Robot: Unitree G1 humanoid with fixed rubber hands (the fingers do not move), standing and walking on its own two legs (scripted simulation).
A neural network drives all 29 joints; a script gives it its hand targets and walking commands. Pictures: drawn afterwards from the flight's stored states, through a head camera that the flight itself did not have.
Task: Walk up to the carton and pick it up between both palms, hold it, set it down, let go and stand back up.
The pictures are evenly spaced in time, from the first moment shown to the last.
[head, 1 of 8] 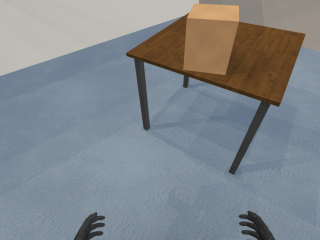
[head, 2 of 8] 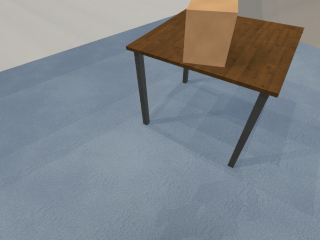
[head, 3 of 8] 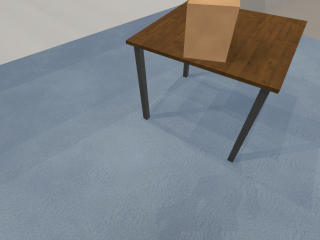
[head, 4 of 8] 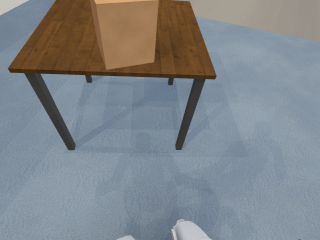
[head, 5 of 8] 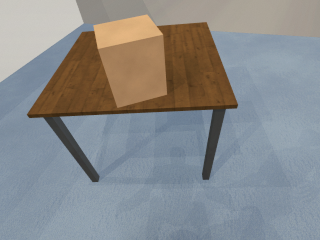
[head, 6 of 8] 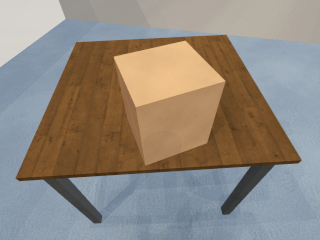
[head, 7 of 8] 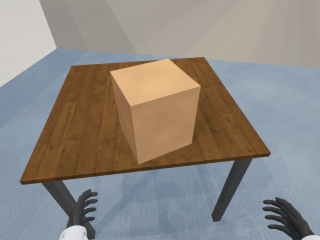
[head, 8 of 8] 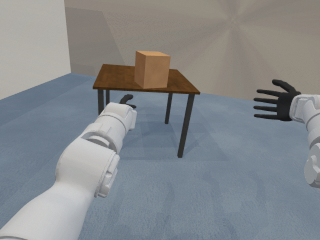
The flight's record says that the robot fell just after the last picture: yes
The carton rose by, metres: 0.00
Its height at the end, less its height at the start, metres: +0.00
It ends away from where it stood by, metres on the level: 0.00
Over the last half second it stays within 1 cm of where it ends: yes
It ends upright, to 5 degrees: yes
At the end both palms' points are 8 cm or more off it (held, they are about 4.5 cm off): yes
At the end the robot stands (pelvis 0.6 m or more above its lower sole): yes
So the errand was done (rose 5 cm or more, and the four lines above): no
